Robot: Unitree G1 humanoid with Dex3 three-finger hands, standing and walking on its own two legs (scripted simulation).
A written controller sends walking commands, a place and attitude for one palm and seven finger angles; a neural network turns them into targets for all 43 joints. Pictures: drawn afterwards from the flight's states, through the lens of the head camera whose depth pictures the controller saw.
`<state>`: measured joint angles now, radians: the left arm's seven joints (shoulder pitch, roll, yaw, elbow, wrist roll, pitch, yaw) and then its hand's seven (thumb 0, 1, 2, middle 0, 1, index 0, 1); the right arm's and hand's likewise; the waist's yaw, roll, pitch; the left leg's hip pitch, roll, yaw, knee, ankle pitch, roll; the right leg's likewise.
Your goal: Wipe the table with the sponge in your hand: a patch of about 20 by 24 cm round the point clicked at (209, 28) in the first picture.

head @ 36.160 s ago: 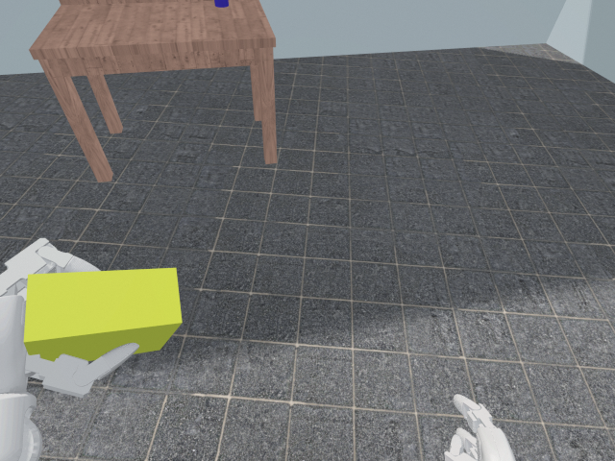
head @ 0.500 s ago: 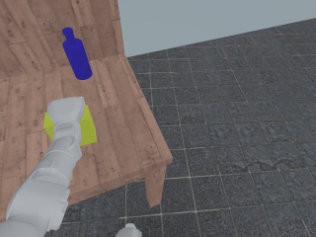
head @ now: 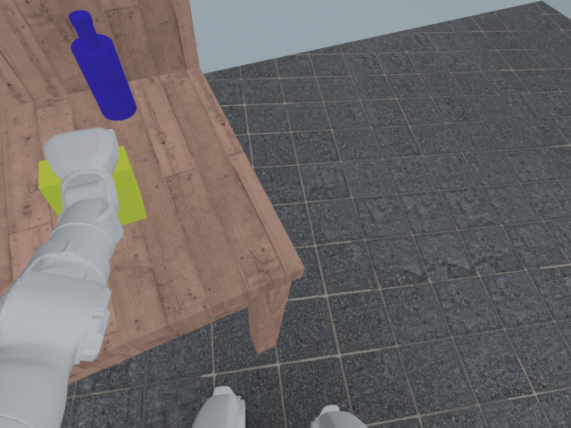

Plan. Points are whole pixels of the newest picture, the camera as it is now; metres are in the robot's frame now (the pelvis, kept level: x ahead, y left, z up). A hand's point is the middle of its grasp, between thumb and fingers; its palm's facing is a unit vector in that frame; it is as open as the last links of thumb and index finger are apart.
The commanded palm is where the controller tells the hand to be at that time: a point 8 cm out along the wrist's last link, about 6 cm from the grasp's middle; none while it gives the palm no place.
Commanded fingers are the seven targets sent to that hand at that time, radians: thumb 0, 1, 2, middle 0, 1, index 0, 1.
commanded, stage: slide back across to the first lane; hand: left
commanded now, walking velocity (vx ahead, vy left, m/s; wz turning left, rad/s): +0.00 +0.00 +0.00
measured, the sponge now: (101, 200) +0.46 +0.28 -0.02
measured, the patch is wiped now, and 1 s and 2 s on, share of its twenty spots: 1.00 1.00 1.00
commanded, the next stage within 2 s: wipe back along the first lane in 0.68 s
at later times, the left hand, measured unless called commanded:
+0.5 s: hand (61, 180) +0.46 +0.32 +0.03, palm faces -0.13 +0.01 -0.99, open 9.8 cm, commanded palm +0.44 +0.30 +0.07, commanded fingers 0.00 0.10 1.30 -1.20 -1.60 -1.20 -1.60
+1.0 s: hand (40, 199) +0.43 +0.35 +0.02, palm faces -0.12 +0.01 -0.99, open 9.8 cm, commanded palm +0.40 +0.33 +0.06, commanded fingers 0.00 0.10 1.30 -1.20 -1.60 -1.20 -1.60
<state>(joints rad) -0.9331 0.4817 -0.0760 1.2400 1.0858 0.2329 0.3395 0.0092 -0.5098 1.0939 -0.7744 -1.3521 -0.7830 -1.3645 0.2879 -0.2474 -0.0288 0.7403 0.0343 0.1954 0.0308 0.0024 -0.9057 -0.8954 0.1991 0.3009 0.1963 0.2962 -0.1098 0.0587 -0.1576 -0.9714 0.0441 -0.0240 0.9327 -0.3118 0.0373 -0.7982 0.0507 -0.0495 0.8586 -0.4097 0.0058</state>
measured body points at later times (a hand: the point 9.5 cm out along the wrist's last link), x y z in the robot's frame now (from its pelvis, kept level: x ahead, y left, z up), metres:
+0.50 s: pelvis +0.02 +0.00 +0.01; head +0.11 +0.02 +0.45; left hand +0.47 +0.32 +0.08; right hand +0.05 -0.27 -0.11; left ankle +0.07 +0.09 -0.68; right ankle +0.00 -0.14 -0.68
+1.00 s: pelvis +0.04 +0.00 +0.02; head +0.12 +0.02 +0.46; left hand +0.44 +0.34 +0.08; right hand +0.11 -0.27 -0.11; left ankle +0.07 +0.09 -0.68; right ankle +0.00 -0.14 -0.68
